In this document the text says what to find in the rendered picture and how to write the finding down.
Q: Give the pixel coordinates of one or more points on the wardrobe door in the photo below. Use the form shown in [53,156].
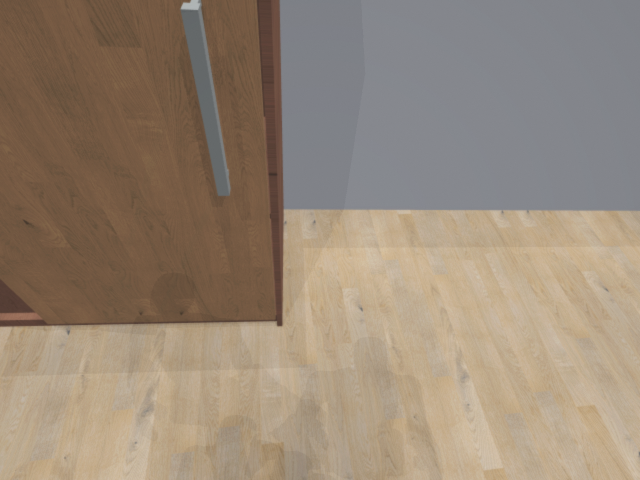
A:
[109,211]
[10,302]

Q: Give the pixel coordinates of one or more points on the handle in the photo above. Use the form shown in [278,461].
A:
[198,50]

